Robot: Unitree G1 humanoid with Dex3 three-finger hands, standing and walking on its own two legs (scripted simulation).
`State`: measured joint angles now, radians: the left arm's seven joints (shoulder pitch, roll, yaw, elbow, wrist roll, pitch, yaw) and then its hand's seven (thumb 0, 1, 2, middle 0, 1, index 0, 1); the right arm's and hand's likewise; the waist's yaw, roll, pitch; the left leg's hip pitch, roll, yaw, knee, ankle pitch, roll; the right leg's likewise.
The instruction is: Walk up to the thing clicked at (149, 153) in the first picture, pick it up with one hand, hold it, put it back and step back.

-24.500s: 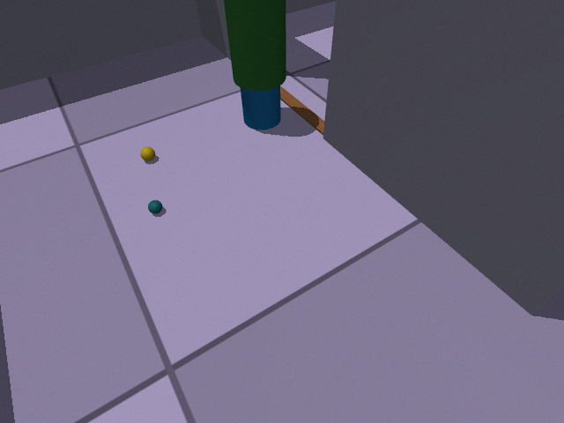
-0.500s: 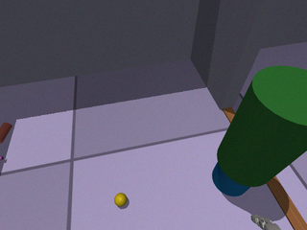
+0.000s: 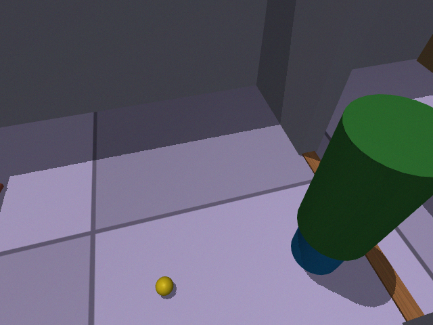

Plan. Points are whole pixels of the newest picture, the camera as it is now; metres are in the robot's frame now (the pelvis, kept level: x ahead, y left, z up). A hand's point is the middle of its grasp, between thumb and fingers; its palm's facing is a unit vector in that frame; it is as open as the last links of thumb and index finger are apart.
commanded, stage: walk up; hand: left
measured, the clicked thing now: (164, 285) +0.39 +0.24 -0.74
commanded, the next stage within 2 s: stand in 1.80 s
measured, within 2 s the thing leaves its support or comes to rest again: neither
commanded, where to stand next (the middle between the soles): +0.01 +0.00 m, yaw +0 degrees
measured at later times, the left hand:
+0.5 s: hand out of the picture +0.07 +0.26 -0.15, palm faces -0.02 -0.93 -0.37, open 7.4 cm
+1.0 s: hand out of the picture -0.02 +0.28 -0.17, palm faces +0.02 -0.90 -0.43, open 7.4 cm
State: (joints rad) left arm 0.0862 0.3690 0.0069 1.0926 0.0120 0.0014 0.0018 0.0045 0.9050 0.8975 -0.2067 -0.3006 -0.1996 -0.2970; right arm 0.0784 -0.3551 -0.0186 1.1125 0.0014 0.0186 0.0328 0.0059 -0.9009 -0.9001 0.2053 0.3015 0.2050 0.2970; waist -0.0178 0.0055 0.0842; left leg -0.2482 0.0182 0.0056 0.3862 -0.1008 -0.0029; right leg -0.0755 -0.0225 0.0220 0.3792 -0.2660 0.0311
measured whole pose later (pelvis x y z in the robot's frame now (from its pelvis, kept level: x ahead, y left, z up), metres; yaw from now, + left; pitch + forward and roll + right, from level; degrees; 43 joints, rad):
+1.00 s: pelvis -0.06 +0.00 -0.03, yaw +3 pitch -1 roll +2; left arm 0.22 0.39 0.06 0.89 0.05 0.02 0.01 0.01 0.90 0.90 -0.21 -0.30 -0.20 -0.30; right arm 0.18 -0.39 -0.07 0.93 -0.03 0.04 0.03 0.00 -0.90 -0.90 0.20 0.30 0.20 0.30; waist 0.03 0.00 0.12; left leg -0.28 -0.05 -0.05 0.65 -0.37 -0.01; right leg -0.34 -0.09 0.00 0.76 -0.40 0.01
